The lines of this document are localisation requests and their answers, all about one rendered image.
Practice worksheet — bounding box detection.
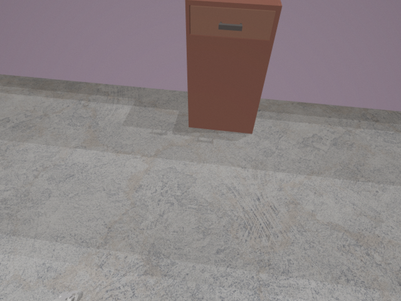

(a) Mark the cabinet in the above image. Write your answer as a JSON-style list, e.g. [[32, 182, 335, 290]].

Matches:
[[185, 0, 282, 134]]

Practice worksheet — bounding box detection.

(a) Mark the handle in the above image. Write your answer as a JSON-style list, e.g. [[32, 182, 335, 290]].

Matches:
[[219, 22, 242, 31]]

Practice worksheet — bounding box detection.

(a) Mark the drawer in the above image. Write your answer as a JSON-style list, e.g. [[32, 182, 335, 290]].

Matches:
[[190, 5, 276, 40]]

